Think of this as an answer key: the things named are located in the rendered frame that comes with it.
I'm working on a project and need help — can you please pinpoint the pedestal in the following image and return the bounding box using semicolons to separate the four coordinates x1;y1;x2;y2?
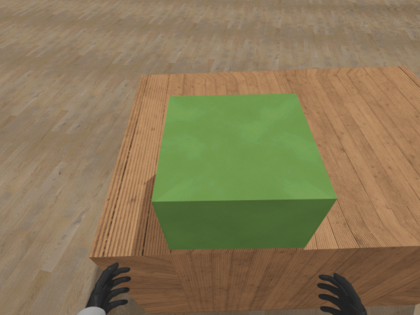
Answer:
89;66;420;314

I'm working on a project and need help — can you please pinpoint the left robot hand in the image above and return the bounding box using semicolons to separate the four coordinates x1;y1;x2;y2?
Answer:
85;262;131;315

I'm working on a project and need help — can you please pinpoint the right robot hand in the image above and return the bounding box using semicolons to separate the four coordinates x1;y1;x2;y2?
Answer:
317;273;367;315

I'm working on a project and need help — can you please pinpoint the carton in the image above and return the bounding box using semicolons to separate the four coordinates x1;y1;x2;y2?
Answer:
152;93;337;249

